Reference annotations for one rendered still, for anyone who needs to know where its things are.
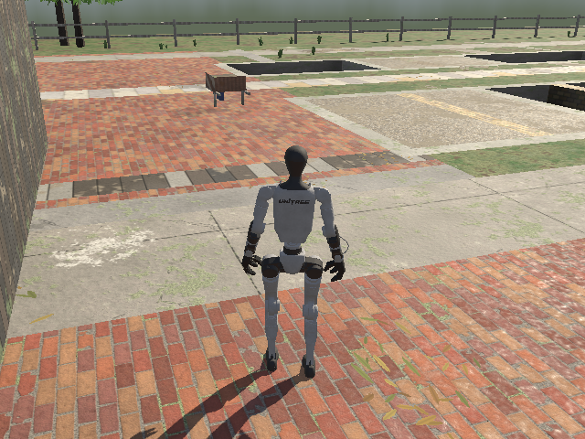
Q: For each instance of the robot right forearm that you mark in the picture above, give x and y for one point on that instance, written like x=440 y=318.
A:
x=335 y=247

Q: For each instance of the robot right upper arm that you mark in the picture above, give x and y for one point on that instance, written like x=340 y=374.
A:
x=323 y=195

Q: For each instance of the robot right hand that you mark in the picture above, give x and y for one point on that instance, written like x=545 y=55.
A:
x=338 y=266

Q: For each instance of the robot left forearm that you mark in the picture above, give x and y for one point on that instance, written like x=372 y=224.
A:
x=251 y=243

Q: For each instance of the robot left upper arm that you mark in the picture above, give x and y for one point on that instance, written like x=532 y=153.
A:
x=265 y=193

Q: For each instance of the left robot thigh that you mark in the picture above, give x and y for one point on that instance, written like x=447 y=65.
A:
x=270 y=269

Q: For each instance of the left robot shin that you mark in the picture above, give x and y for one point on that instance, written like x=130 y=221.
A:
x=271 y=329

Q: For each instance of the robot left hand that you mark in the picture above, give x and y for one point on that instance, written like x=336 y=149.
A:
x=246 y=261

